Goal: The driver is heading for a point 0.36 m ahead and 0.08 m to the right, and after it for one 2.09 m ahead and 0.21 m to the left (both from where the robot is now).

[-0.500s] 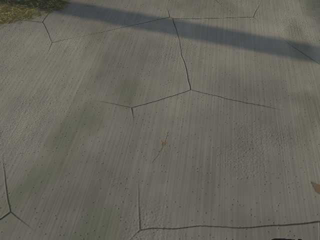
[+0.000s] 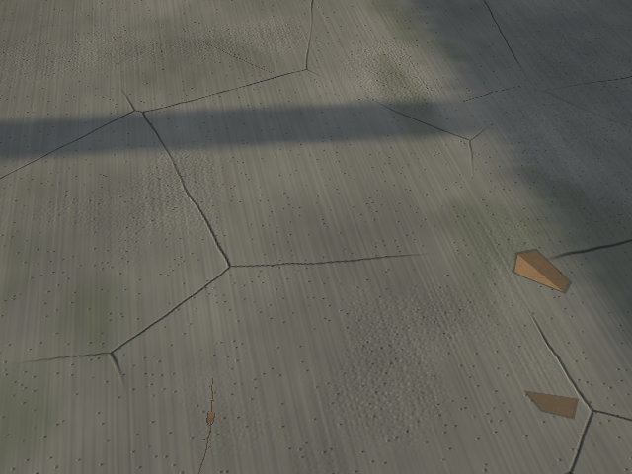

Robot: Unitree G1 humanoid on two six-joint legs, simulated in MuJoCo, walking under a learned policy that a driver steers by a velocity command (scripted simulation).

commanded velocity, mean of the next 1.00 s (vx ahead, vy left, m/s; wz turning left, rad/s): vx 0.50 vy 0.00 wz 0.10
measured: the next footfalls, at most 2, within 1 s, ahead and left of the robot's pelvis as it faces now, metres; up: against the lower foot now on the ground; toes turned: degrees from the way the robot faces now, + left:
right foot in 0.12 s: +0.24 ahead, -0.12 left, +0.00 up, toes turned -8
left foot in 0.68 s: +0.59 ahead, +0.05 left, +0.00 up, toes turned +2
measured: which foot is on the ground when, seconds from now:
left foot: down 0.00-0.14, up 0.16-0.66, down 0.68-1.00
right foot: up 0.00-0.10, down 0.12-0.70, up 0.72-1.00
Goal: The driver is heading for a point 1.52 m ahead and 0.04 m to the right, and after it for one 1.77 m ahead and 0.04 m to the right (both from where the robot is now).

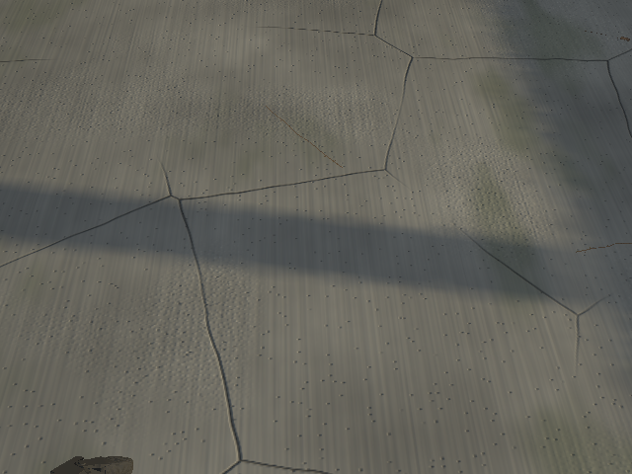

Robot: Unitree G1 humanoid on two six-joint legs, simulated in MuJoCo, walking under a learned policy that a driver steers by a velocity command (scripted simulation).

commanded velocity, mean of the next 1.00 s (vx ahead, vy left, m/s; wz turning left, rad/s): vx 0.40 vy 0.00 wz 0.15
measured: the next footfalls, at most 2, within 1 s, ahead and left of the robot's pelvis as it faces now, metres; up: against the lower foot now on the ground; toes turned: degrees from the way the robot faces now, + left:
right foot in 0.16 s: +0.27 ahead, -0.15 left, +0.00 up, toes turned +7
left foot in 0.64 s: +0.50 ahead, +0.14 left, +0.00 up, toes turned +9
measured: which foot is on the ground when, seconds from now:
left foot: down 0.00-0.18, up 0.20-0.62, down 0.64-1.00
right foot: up 0.00-0.14, down 0.16-0.66, up 0.68-1.00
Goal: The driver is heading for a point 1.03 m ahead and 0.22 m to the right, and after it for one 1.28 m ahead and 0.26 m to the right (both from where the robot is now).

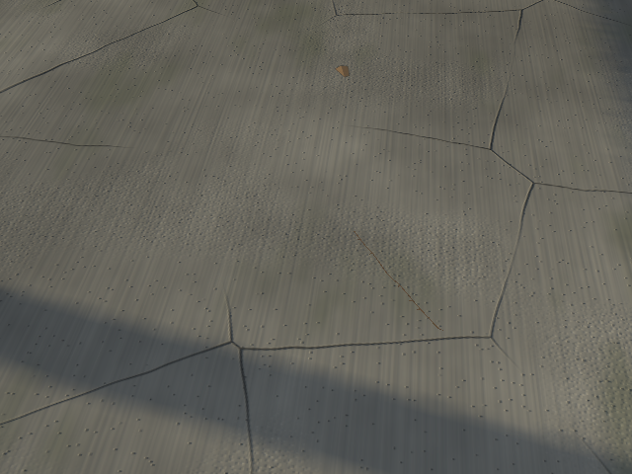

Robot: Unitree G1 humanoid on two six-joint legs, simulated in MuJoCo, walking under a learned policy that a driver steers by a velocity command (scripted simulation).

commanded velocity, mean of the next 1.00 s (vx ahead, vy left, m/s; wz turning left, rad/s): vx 0.20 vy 0.00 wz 0.00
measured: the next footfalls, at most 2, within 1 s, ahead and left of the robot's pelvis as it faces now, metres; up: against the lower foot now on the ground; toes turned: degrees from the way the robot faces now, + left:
right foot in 0.02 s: +0.11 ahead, -0.14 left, +0.00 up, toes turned +0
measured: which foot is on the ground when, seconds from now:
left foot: down 0.00-0.74, up 0.76-1.00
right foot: up 0.00-0.00, down 0.02-1.00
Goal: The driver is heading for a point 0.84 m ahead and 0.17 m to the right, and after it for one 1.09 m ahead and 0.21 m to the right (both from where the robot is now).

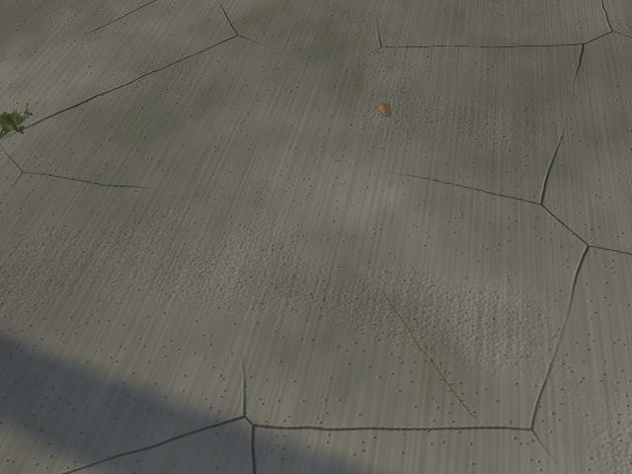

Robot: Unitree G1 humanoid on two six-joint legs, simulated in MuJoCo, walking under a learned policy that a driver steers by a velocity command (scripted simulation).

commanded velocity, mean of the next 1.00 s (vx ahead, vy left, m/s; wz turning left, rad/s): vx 0.49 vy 0.00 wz -0.40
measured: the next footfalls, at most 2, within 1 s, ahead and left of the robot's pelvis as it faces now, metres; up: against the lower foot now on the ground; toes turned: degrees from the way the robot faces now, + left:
left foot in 0.16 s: +0.27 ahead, +0.15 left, +0.00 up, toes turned +1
right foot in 0.72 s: +0.51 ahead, -0.15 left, +0.00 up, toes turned -22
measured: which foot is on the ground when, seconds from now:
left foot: up 0.00-0.14, down 0.16-0.74, up 0.76-1.00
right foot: down 0.00-0.18, up 0.20-0.70, down 0.72-1.00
